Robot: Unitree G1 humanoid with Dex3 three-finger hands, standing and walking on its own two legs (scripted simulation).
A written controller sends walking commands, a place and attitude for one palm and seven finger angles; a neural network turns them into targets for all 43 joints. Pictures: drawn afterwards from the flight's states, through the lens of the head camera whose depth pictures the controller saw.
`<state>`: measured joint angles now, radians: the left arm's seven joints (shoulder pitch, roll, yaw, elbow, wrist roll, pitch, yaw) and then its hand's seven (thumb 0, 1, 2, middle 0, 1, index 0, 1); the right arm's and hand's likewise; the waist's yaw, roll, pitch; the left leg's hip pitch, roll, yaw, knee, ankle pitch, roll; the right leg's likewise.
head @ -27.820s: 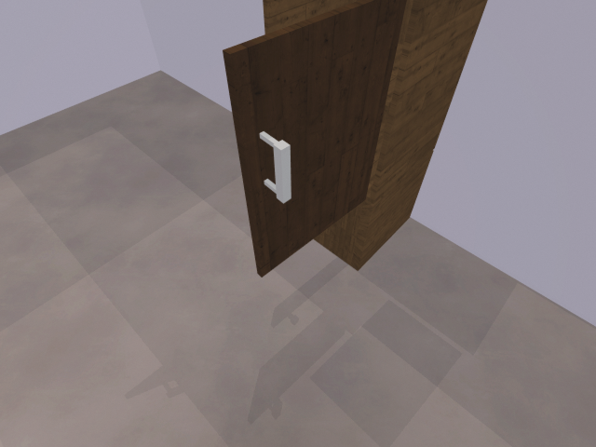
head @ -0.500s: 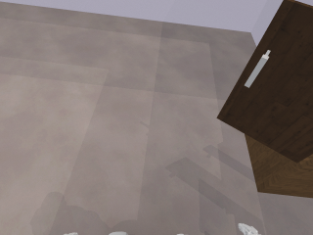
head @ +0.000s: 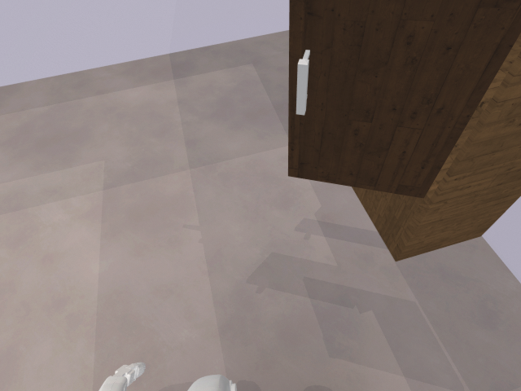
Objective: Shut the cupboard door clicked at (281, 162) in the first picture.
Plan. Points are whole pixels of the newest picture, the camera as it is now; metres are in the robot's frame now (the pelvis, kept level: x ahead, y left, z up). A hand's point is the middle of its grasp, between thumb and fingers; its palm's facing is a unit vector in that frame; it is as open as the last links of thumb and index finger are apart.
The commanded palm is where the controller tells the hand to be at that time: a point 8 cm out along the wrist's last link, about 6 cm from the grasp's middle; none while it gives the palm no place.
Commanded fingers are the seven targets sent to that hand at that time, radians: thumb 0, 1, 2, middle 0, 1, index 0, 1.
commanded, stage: turn to face it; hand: left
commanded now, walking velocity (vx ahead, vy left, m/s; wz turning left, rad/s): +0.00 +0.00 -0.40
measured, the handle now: (303, 83) +0.74 -0.07 +0.04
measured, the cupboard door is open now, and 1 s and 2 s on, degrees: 59 59 59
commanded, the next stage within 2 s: take the last steps up to it in 0.38 s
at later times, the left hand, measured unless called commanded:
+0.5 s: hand out of the picture +0.13 +0.22 -0.16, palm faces -0.16 -0.97 -0.19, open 7.4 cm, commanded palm none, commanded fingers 0.00 0.90 0.90 -0.20 -0.30 -0.20 -0.30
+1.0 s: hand out of the picture +0.13 +0.14 -0.17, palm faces -0.24 -0.96 -0.15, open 7.4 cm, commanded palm none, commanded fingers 0.00 0.90 0.90 -0.20 -0.30 -0.20 -0.30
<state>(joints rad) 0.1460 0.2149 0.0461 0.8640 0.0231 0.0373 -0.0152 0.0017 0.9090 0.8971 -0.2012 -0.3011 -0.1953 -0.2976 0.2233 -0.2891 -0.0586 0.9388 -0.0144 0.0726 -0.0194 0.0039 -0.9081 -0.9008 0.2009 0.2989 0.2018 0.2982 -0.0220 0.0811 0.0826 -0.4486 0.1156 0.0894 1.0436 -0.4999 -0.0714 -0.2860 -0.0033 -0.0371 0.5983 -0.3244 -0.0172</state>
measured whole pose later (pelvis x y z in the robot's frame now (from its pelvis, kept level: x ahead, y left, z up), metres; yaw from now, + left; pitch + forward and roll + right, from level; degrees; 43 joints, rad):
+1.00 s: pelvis +0.10 -0.03 +0.01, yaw -15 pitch +1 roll -1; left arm 0.33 0.17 0.03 1.07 0.03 -0.02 -0.01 0.00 0.91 0.90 -0.20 -0.30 -0.20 -0.30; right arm 0.22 -0.21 -0.05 1.00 -0.03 0.01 0.02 0.00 -0.91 -0.90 0.20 0.30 0.20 0.30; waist -0.02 -0.01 0.04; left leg -0.49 0.10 0.10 0.76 -0.29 -0.04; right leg 0.00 0.03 -0.06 0.35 -0.36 -0.03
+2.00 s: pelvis +0.29 -0.07 +0.01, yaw -16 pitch +0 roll -2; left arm 0.19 0.26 0.07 0.99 0.03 0.07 0.03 0.00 0.91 0.90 -0.20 -0.30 -0.19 -0.30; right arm 0.12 -0.17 -0.01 0.94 -0.03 0.02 -0.04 0.00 -0.91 -0.90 0.20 0.30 0.20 0.30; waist 0.03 -0.06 0.09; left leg -0.31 0.02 0.06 0.55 -0.25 0.05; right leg -0.44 0.02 0.04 1.06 -0.48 0.03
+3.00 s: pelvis +0.27 -0.08 +0.01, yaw -17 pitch +0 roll +0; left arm 0.26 0.16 0.01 1.11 0.02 0.02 0.03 0.00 0.91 0.90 -0.20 -0.30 -0.19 -0.30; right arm 0.16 -0.14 0.00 1.06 0.00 -0.02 -0.04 0.00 -0.92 -0.90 0.20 0.30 0.20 0.30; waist 0.03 -0.05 0.05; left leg -0.19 -0.01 0.09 0.45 -0.26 0.04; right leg -0.10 -0.08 -0.01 0.41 -0.31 0.06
